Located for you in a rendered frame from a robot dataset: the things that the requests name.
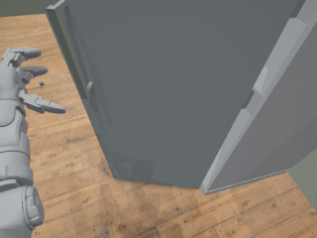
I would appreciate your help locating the fridge door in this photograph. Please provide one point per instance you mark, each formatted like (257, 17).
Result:
(170, 77)

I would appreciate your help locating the left robot upper arm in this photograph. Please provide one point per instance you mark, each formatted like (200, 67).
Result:
(21, 211)

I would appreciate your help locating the robot left forearm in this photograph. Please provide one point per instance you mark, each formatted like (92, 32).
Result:
(15, 152)

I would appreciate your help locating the left robot hand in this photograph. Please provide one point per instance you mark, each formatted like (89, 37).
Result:
(13, 77)

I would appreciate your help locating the handle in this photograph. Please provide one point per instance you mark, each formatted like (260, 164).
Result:
(67, 48)

